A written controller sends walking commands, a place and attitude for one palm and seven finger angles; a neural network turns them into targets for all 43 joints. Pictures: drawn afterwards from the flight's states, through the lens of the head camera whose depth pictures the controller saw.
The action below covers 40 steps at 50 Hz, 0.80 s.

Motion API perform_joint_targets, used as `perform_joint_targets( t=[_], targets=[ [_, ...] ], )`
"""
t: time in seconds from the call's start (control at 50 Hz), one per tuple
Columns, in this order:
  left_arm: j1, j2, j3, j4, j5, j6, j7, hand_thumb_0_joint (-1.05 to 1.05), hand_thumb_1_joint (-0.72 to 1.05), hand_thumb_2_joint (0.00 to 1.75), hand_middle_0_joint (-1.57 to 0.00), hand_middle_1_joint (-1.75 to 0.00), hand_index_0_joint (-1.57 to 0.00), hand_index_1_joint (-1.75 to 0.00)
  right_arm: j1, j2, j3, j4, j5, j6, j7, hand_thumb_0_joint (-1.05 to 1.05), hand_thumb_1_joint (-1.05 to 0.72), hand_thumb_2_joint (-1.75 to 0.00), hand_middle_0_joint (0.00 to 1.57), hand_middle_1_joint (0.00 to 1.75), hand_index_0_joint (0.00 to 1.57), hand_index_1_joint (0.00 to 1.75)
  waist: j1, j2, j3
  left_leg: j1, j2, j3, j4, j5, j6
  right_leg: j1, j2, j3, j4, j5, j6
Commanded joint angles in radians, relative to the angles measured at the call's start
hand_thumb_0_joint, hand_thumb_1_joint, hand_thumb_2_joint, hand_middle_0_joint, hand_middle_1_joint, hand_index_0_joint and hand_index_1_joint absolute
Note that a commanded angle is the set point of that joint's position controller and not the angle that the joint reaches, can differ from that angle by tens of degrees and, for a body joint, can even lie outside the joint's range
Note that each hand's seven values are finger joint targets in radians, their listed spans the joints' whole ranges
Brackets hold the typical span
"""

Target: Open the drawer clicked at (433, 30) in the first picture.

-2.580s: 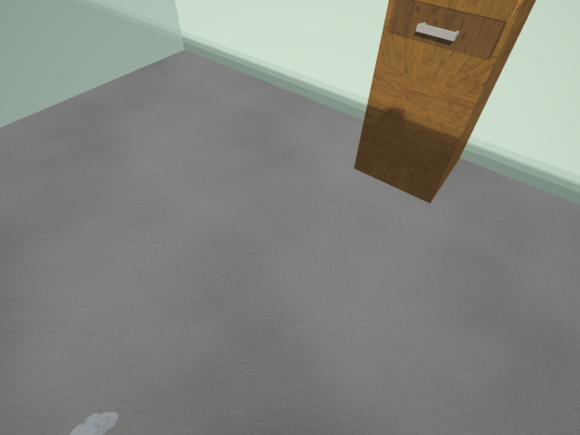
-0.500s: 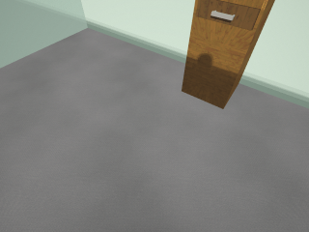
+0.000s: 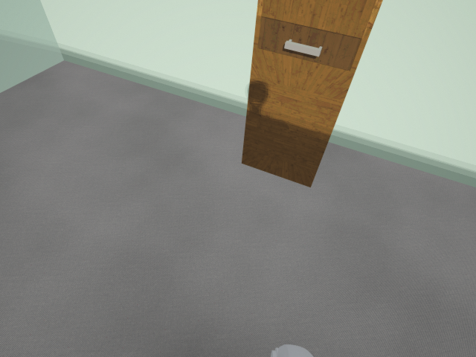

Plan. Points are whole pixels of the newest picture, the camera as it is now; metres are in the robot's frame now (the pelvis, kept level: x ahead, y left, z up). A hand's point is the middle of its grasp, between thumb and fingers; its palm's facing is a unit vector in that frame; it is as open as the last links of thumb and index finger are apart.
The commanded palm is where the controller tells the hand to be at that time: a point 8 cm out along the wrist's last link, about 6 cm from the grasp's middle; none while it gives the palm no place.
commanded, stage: walk to a spot facing it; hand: left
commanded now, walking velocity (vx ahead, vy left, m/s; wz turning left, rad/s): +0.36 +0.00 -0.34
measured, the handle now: (303, 46) +1.21 -0.18 +0.00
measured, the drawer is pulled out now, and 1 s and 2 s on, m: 0.00 0.00 0.00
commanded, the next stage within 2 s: turn to face it in 0.52 s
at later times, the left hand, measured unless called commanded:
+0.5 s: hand (195, 273) +0.33 +0.12 -0.17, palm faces -0.12 -0.97 -0.23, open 7.1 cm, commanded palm none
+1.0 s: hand (192, 238) +0.42 +0.14 -0.19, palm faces -0.15 -0.98 -0.15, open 7.4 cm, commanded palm none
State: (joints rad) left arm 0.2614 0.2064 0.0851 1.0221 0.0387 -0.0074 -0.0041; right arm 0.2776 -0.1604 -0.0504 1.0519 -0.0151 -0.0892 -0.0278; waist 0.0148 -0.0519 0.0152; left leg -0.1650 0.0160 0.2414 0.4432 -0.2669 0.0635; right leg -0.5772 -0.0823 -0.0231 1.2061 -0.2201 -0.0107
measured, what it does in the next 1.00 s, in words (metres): walks ahead: right foot, then left foot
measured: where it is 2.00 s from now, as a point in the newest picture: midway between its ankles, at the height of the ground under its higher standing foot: (265, 272)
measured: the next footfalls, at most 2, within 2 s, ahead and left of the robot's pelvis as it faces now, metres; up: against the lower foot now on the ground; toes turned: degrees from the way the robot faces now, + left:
right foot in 0.30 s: +0.29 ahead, -0.14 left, +0.00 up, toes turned -16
left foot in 0.78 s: +0.49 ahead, +0.06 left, +0.00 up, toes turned +1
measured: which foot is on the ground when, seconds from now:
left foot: down 0.00-0.32, up 0.34-0.76, down 0.78-1.00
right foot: up 0.00-0.28, down 0.30-0.80, up 0.82-1.00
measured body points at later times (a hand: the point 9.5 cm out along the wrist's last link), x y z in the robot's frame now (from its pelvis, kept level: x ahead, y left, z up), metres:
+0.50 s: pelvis +0.23 -0.06 +0.00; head +0.25 -0.07 +0.44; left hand +0.33 +0.17 -0.15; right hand +0.17 -0.27 -0.16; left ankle +0.21 +0.08 -0.64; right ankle +0.25 -0.13 -0.74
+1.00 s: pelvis +0.39 -0.02 +0.00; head +0.42 -0.01 +0.45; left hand +0.43 +0.19 -0.17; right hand +0.43 -0.27 -0.14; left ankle +0.45 +0.06 -0.74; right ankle +0.35 -0.15 -0.69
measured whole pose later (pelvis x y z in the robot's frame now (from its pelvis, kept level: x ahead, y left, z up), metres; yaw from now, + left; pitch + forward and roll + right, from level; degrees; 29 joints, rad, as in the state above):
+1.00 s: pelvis +0.39 -0.02 +0.00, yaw -14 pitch -2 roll -1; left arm 0.29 0.15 0.05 1.08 0.02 0.02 0.01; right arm 0.13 -0.14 -0.03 1.01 -0.02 -0.04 -0.04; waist 0.02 -0.02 0.07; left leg -0.26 0.10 0.24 0.52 -0.23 0.04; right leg -0.39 -0.07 -0.07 0.95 -0.47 0.03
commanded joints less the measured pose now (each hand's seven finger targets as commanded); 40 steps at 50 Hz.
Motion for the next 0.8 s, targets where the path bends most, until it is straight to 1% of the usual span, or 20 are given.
perform_joint_targets(
  t=[0.0, 0.16, 0.2, 0.24, 0.26, 0.28, 0.3, 0.32, 0.34, 0.38, 0.4, 0.44, 0.52, 0.6, 0.66, 0.7, 0.72, 0.74, 0.76, 0.78],
  targets=[
    [0.031, -0.008, 0.0, -0.04, -0.002, 0.013, -0.021, 0.0, 0.9, 0.9, -0.2, -0.3, -0.2, -0.3, 0.102, -0.088, -0.012, -0.009, -0.003, -0.018, 0.004, 0.0, -0.9, -0.9, 0.2, 0.3, 0.2, 0.3, 0.005, 0.117, 0.11, -0.008, 0.295, -0.213, -0.314, 0.075, 0.063, -0.133, -0.057, 0.045, -0.077, 0.101, 0.02],
    [-0.238, -0.022, -0.023, -0.127, -0.008, -0.006, -0.031, 0.0, 0.9, 0.9, -0.2, -0.3, -0.2, -0.3, 0.252, -0.114, -0.009, 0.053, -0.017, -0.003, 0.001, 0.0, -0.9, -0.9, 0.2, 0.3, 0.2, 0.3, -0.082, 0.139, 0.141, 0.189, 0.299, -0.07, -0.22, 0.461, 0.056, -0.049, -0.002, -0.104, -0.509, 0.048, -0.015],
    [-0.208, -0.007, -0.022, -0.121, -0.008, -0.012, -0.028, 0.0, 0.9, 0.9, -0.2, -0.3, -0.2, -0.3, 0.256, -0.128, -0.011, 0.059, -0.017, 0.003, 0.002, 0.0, -0.9, -0.9, 0.2, 0.3, 0.2, 0.3, -0.061, 0.147, 0.107, 0.216, 0.307, -0.041, -0.138, 0.659, 0.047, 0.032, 0.037, -0.133, -0.549, -0.004, -0.043],
    [-0.064, 0.016, -0.011, -0.079, -0.005, -0.023, -0.024, 0.0, 0.9, 0.9, -0.2, -0.3, -0.2, -0.3, 0.224, -0.153, -0.012, 0.051, -0.012, 0.008, 0.001, 0.0, -0.9, -0.9, 0.2, 0.3, 0.2, 0.3, 0.009, 0.162, 0.02, 0.22, 0.294, 0.001, 0.051, 0.886, 0.025, 0.224, 0.095, -0.17, -0.6, -0.028, -0.076],
    [0.07, 0.046, -0.001, -0.035, 0.0, -0.033, -0.02, 0.0, 0.9, 0.9, -0.2, -0.3, -0.2, -0.3, 0.2, -0.158, -0.011, 0.045, -0.006, 0.008, 0.003, 0.0, -0.9, -0.9, 0.2, 0.3, 0.2, 0.3, 0.075, 0.151, -0.053, 0.138, 0.263, 0.035, 0.242, 0.862, -0.008, 0.43, 0.11, -0.174, -0.664, 0.041, -0.092],
    [0.205, 0.14, 0.023, 0.004, 0.004, -0.046, -0.011, 0.0, 0.9, 0.9, -0.2, -0.3, -0.2, -0.3, 0.203, -0.129, -0.006, 0.028, 0.006, 0.008, 0.016, 0.0, -0.9, -0.9, 0.2, 0.3, 0.2, 0.3, 0.131, 0.016, -0.166, -0.104, 0.212, 0.059, 0.522, 0.554, -0.048, 0.718, -0.065, 0.034, -0.697, 0.061, -0.154],
    [0.296, 0.24, 0.047, 0.023, -0.012, -0.051, 0.005, 0.0, 0.9, 0.9, -0.2, -0.3, -0.2, -0.3, 0.233, -0.068, 0.004, -0.004, 0.016, 0.001, 0.018, 0.0, -0.9, -0.9, 0.2, 0.3, 0.2, 0.3, 0.124, -0.204, -0.291, -0.397, 0.034, 0.004, 0.862, -0.251, -0.1, 0.933, -0.353, 0.541, -0.794, 0.214, -0.297],
    [0.262, 0.25, 0.048, 0.021, -0.032, -0.044, 0.015, 0.0, 0.9, 0.9, -0.2, -0.3, -0.2, -0.3, 0.131, -0.096, -0.004, -0.026, 0.015, 0.005, 0.013, 0.0, -0.9, -0.9, 0.2, 0.3, 0.2, 0.3, 0.128, -0.073, -0.241, -0.467, 0.057, -0.156, 0.967, -0.282, -0.069, 0.876, -0.359, 0.552, -0.876, 0.225, -0.325],
    [0.174, 0.22, 0.036, 0.01, -0.032, -0.043, 0.015, 0.0, 0.9, 0.9, -0.2, -0.3, -0.2, -0.3, 0.089, -0.082, -0.007, -0.019, 0.015, 0.008, 0.017, 0.0, -0.9, -0.9, 0.2, 0.3, 0.2, 0.3, 0.094, -0.036, -0.142, -0.47, 0.115, -0.184, 0.982, -0.184, -0.063, 0.727, -0.328, 0.454, -0.9, 0.102, -0.29],
    [0.054, 0.126, 0.003, -0.012, -0.031, -0.053, 0.015, 0.0, 0.9, 0.9, -0.2, -0.3, -0.2, -0.3, 0.075, -0.054, -0.006, -0.011, -0.002, 0.028, 0.02, 0.0, -0.9, -0.9, 0.2, 0.3, 0.2, 0.3, 0.018, 0.045, 0.003, -0.419, 0.163, -0.216, 0.883, -0.069, -0.071, 0.444, -0.254, 0.29, -0.955, 0.087, -0.201],
    [0.021, 0.095, -0.005, -0.011, -0.027, -0.06, 0.018, 0.0, 0.9, 0.9, -0.2, -0.3, -0.2, -0.3, 0.11, -0.036, -0.007, 0.009, -0.008, 0.041, 0.02, 0.0, -0.9, -0.9, 0.2, 0.3, 0.2, 0.3, -0.014, 0.071, 0.028, -0.371, 0.167, -0.209, 0.837, -0.039, -0.075, 0.37, -0.218, 0.212, -0.976, 0.118, -0.177],
    [0.031, 0.063, -0.019, 0.003, -0.02, -0.072, 0.018, 0.0, 0.9, 0.9, -0.2, -0.3, -0.2, -0.3, 0.159, -0.013, -0.002, 0.028, -0.012, 0.06, 0.023, 0.0, -0.9, -0.9, 0.2, 0.3, 0.2, 0.3, -0.048, 0.017, 0.038, -0.334, 0.163, -0.19, 0.758, -0.011, -0.091, 0.298, -0.174, 0.114, -0.99, 0.196, -0.152],
    [0.04, 0.06, -0.02, 0.017, -0.019, -0.082, 0.016, 0.0, 0.9, 0.9, -0.2, -0.3, -0.2, -0.3, 0.107, -0.007, -0.005, 0.0, -0.01, 0.07, 0.034, 0.0, -0.9, -0.9, 0.2, 0.3, 0.2, 0.3, -0.056, -0.038, 0.034, -0.364, 0.161, -0.177, 0.59, 0.059, -0.111, 0.316, -0.145, 0.052, -1.005, 0.222, -0.156],
    [0.095, 0.065, -0.025, 0.045, -0.017, -0.083, 0.018, 0.0, 0.9, 0.9, -0.2, -0.3, -0.2, -0.3, -0.039, -0.019, -0.002, -0.047, -0.006, 0.058, 0.046, 0.0, -0.9, -0.9, 0.2, 0.3, 0.2, 0.3, -0.017, -0.061, 0.063, -0.383, 0.149, -0.158, 0.378, 0.086, -0.11, 0.401, -0.154, 0.037, -0.974, 0.3, -0.151],
    [0.133, 0.075, -0.028, 0.062, -0.015, -0.075, 0.024, 0.0, 0.9, 0.9, -0.2, -0.3, -0.2, -0.3, -0.105, -0.019, 0.007, -0.06, -0.005, 0.047, 0.044, 0.0, -0.9, -0.9, 0.2, 0.3, 0.2, 0.3, 0.007, -0.045, 0.067, -0.308, 0.106, -0.123, 0.248, 0.066, -0.098, 0.453, -0.155, 0.053, -0.907, 0.486, -0.141],
    [0.145, 0.078, -0.027, 0.072, -0.017, -0.066, 0.028, 0.0, 0.9, 0.9, -0.2, -0.3, -0.2, -0.3, -0.072, -0.032, 0.008, -0.046, -0.006, 0.039, 0.035, 0.0, -0.9, -0.9, 0.2, 0.3, 0.2, 0.3, -0.006, -0.037, 0.041, -0.203, 0.073, -0.098, 0.148, 0.096, -0.089, 0.476, -0.131, 0.043, -0.82, 0.589, -0.12],
    [0.134, 0.079, -0.028, 0.071, -0.022, -0.061, 0.031, 0.0, 0.9, 0.9, -0.2, -0.3, -0.2, -0.3, 0.01, -0.055, 0.005, -0.018, -0.008, 0.034, 0.027, 0.0, -0.9, -0.9, 0.2, 0.3, 0.2, 0.3, -0.045, -0.014, -0.002, -0.084, 0.06, -0.093, 0.059, 0.195, -0.086, 0.472, -0.102, 0.02, -0.721, 0.602, -0.093],
    [0.147, 0.058, -0.032, 0.067, -0.028, -0.055, 0.032, 0.0, 0.9, 0.9, -0.2, -0.3, -0.2, -0.3, 0.094, -0.106, -0.005, 0.009, -0.012, 0.027, 0.018, 0.0, -0.9, -0.9, 0.2, 0.3, 0.2, 0.3, -0.067, 0.07, -0.08, 0.113, 0.121, -0.14, 0.027, 0.453, -0.066, 0.388, -0.051, -0.005, -0.579, 0.485, -0.05],
    [0.182, 0.019, -0.038, 0.06, -0.04, -0.051, 0.033, 0.0, 0.9, 0.9, -0.2, -0.3, -0.2, -0.3, 0.184, -0.198, -0.021, 0.018, -0.017, 0.024, 0.006, 0.0, -0.9, -0.9, 0.2, 0.3, 0.2, 0.3, -0.089, 0.263, -0.179, 0.332, 0.333, -0.339, 0.062, 0.805, 0.025, 0.195, 0.047, -0.077, -0.388, 0.083, 0.0],
    [0.185, 0.006, -0.043, 0.047, -0.041, -0.044, 0.034, 0.0, 0.9, 0.9, -0.2, -0.3, -0.2, -0.3, 0.205, -0.23, -0.02, 0.027, -0.006, 0.037, 0.002, 0.0, -0.9, -0.9, 0.2, 0.3, 0.2, 0.3, -0.084, 0.356, -0.216, 0.299, 0.477, -0.433, -0.016, 0.941, 0.127, 0.167, 0.086, -0.059, -0.163, -0.448, 0.018]
  ],
)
